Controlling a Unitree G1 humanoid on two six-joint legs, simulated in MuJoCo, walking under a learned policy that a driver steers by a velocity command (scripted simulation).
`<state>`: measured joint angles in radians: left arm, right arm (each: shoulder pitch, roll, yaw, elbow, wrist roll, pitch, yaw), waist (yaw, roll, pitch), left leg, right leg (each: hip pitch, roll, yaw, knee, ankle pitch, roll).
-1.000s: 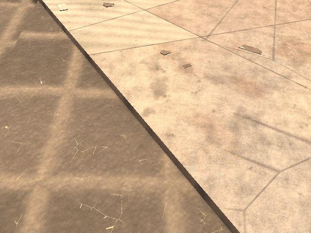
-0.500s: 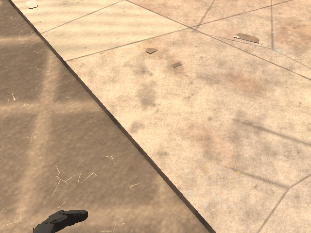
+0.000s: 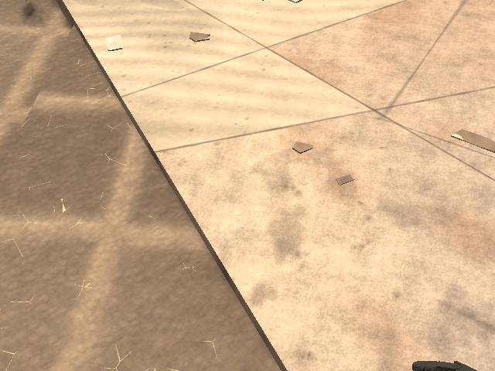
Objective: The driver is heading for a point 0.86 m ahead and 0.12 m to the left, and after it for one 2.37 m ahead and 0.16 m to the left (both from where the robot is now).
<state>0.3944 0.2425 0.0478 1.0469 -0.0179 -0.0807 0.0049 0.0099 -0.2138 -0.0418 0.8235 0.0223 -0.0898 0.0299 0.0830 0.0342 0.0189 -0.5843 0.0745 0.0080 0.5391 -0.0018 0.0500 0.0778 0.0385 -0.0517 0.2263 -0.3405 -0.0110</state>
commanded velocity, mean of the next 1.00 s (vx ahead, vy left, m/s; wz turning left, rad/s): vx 0.50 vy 0.00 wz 0.04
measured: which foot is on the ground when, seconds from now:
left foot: up 0.00-0.02, down 0.04-0.64, up 0.66-1.00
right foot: down 0.00-0.04, up 0.06-0.58, down 0.60-1.00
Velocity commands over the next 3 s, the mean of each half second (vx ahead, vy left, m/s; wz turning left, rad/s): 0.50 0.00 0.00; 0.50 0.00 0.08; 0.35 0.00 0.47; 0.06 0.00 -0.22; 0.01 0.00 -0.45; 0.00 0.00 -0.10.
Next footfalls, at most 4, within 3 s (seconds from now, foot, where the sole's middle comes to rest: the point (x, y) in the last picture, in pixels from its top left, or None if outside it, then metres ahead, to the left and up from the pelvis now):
0.04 left None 0.21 0.13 -0.77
0.60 right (318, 352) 0.50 -0.10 -0.71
1.22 left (219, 232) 0.84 0.19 -0.71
1.78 right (274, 191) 1.01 0.03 -0.71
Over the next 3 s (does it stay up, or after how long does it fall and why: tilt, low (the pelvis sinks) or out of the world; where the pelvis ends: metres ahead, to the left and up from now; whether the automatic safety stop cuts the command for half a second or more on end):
stays up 0.91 0.10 0.06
